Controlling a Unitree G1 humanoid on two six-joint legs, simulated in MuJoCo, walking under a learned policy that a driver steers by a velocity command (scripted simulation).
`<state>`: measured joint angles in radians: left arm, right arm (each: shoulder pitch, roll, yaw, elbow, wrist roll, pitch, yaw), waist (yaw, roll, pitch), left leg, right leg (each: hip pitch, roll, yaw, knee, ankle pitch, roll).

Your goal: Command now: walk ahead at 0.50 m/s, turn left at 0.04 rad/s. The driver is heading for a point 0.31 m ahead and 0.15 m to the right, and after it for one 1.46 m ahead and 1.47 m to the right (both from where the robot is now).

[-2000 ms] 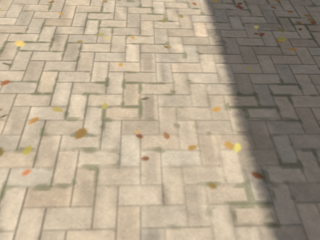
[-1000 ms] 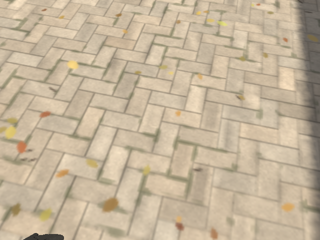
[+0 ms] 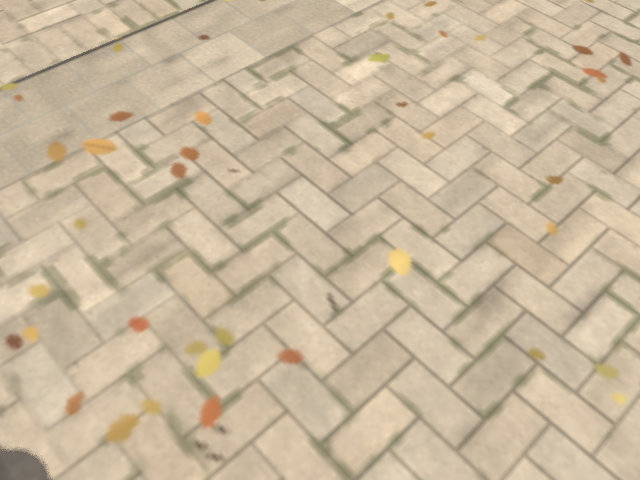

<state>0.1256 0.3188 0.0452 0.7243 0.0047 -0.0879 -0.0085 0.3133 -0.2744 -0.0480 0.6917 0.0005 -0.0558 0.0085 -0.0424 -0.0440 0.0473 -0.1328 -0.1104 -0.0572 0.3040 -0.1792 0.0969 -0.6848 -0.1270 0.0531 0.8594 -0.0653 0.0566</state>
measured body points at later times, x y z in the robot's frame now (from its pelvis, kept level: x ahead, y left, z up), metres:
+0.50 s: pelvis +0.25 -0.07 -0.01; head +0.31 -0.10 +0.44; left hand +0.44 +0.18 -0.11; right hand +0.36 -0.38 -0.11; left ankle +0.34 +0.08 -0.68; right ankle +0.29 -0.15 -0.75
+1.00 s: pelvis +0.34 -0.05 -0.01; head +0.39 -0.05 +0.44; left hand +0.62 +0.13 -0.11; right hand +0.33 -0.36 -0.10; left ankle +0.43 +0.04 -0.75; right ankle +0.26 -0.16 -0.69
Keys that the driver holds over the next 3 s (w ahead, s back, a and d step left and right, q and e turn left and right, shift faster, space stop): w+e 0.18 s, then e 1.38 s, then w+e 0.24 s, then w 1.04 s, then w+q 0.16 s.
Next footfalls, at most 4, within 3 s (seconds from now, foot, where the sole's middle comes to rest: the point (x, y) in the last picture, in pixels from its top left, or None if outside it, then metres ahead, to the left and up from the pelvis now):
0.24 right None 0.33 -0.16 -0.78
0.72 left None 0.47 0.02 -0.78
1.14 right None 0.29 -0.18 -0.78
1.62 left None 0.46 -0.04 -0.78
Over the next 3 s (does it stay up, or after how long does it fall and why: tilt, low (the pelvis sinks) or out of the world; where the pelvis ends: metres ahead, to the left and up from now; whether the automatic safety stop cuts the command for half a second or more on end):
stays up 0.55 -0.65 0.00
